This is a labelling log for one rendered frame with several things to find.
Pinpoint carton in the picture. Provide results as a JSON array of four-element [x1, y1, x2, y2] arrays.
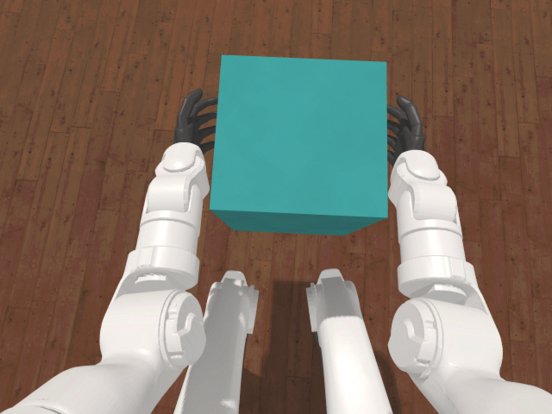
[[210, 55, 388, 235]]

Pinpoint right robot thigh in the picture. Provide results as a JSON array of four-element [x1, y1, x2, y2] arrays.
[[306, 276, 393, 414]]

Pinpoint right robot upper arm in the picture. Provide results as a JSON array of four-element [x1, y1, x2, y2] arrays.
[[388, 298, 552, 414]]

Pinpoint left robot upper arm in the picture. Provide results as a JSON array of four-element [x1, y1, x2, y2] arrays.
[[0, 289, 206, 414]]

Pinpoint robot right foot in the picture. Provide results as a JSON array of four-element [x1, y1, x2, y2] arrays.
[[314, 331, 324, 376]]

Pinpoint robot right hand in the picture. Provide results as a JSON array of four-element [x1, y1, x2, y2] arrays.
[[387, 95, 425, 168]]

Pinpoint robot left hand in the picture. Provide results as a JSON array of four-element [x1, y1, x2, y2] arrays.
[[173, 88, 218, 155]]

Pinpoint right robot forearm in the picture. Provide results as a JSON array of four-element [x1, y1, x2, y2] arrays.
[[388, 150, 503, 364]]

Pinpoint left robot forearm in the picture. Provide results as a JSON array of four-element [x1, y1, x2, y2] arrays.
[[100, 142, 210, 353]]

